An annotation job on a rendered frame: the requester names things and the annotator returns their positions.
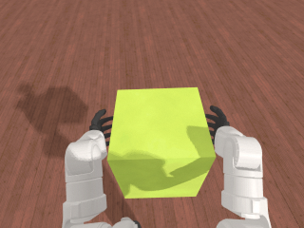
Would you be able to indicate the right robot upper arm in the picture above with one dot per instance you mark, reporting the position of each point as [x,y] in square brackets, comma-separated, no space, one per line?
[239,223]

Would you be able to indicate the left robot hand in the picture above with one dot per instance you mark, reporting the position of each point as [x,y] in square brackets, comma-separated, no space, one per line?
[97,122]

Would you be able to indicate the robot left shin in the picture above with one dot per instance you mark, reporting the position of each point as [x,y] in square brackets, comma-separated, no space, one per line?
[126,218]

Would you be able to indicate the right robot hand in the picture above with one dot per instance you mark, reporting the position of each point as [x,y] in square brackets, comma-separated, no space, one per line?
[220,120]

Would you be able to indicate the left robot forearm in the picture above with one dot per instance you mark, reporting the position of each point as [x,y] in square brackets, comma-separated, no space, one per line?
[85,198]

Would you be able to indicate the carton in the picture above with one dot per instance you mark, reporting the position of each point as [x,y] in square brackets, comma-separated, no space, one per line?
[160,144]

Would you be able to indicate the right robot forearm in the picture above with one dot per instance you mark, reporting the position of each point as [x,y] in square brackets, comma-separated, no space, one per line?
[242,191]

